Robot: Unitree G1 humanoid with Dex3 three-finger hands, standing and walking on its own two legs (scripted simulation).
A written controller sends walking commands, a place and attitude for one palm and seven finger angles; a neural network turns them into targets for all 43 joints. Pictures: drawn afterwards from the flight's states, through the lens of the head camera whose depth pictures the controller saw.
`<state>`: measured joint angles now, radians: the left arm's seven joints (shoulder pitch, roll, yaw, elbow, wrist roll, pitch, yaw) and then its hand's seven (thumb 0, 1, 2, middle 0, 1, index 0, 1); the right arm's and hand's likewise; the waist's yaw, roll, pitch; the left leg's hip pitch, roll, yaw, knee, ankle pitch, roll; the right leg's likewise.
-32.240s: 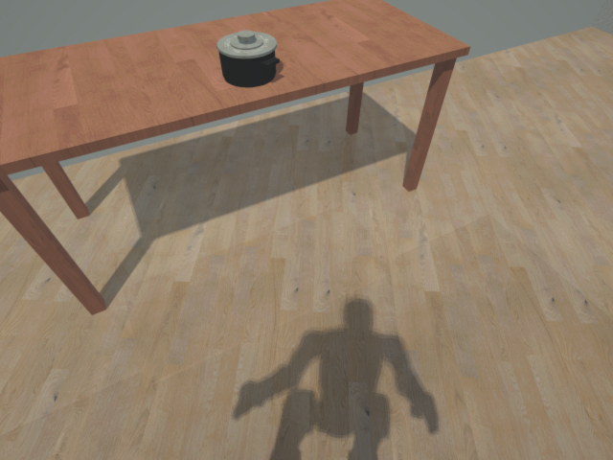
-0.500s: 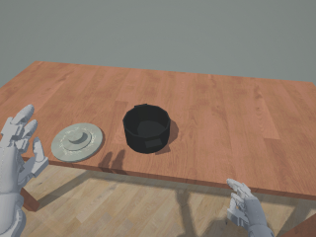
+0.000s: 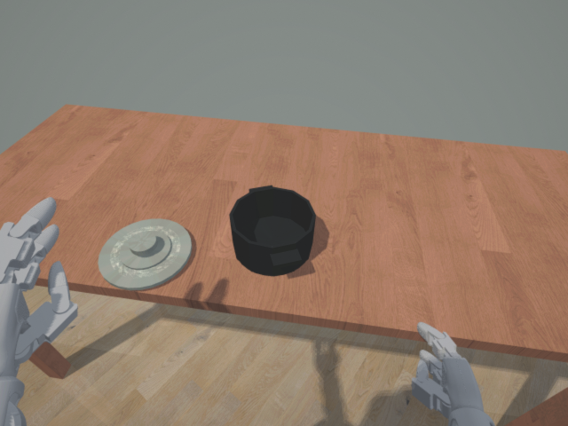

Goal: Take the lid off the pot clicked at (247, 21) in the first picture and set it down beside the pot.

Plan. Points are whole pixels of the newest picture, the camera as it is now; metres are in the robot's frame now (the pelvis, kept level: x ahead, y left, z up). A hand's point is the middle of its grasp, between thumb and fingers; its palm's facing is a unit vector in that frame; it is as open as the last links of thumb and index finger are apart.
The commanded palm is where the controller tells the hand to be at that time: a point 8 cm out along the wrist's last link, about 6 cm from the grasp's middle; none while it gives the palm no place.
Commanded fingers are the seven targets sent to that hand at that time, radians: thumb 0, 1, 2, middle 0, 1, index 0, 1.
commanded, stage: step back with the hand held close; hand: left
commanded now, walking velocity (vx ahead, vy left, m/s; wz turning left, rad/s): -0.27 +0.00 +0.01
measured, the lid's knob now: (143, 243) +0.43 +0.32 -0.04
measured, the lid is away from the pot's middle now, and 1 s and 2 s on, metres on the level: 0.26 0.26 0.26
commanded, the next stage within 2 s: stop stepping back and stand still in 1.64 s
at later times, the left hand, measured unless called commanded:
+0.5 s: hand (58, 325) +0.17 +0.25 +0.16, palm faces +0.27 -0.84 -0.47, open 7.4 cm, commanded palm +0.11 +0.29 +0.18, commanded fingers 0.00 0.90 0.90 -0.20 -0.30 -0.20 -0.30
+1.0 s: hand (65, 352) +0.14 +0.23 +0.16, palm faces +0.23 -0.84 -0.49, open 7.4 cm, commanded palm +0.07 +0.28 +0.18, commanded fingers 0.00 0.90 0.90 -0.20 -0.30 -0.20 -0.30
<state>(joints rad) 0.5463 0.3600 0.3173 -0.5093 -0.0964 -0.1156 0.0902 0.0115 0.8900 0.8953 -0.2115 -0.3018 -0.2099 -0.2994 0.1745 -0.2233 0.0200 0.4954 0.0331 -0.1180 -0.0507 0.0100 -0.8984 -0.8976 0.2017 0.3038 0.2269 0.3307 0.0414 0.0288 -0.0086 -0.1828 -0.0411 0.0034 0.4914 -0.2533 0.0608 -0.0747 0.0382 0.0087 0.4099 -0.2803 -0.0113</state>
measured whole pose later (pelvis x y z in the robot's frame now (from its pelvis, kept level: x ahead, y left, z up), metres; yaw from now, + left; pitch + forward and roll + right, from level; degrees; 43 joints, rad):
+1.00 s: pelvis -0.08 +0.01 -0.01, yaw -3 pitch +2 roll -3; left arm 0.64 0.45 0.43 -0.65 -0.06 -0.25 0.13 0.01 0.89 0.90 -0.21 -0.30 -0.21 -0.30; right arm 0.19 -0.18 -0.01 0.56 0.01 -0.09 -0.04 0.01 -0.90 -0.90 0.20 0.30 0.20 0.30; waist -0.02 0.00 0.08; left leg -0.46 0.03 0.06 0.61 -0.18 0.06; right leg -0.31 0.00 -0.07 0.56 -0.31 0.02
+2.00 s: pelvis -0.23 +0.00 -0.01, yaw +0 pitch +1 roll -1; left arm 0.72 0.44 0.42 -0.75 -0.06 -0.21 0.15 0.01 0.89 0.90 -0.21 -0.30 -0.21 -0.30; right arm 0.25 -0.15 -0.02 0.56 0.01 -0.13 -0.02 0.01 -0.90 -0.90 0.20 0.30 0.20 0.30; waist -0.03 -0.06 0.03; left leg -0.34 0.05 0.02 0.62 -0.30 0.00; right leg -0.37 0.01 -0.02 0.74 -0.43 0.02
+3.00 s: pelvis -0.21 +0.01 +0.00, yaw +3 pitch +1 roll -1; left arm 0.31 0.21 0.03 1.01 0.01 0.03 0.03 -0.02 0.97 0.89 -0.21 -0.30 -0.20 -0.30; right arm 0.29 -0.14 -0.03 1.01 -0.01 0.01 -0.03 0.00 -0.90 -0.90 0.20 0.30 0.20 0.30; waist 0.00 -0.05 0.08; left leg -0.24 -0.03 -0.01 0.55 -0.33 0.05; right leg -0.16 0.01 -0.04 0.48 -0.33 0.00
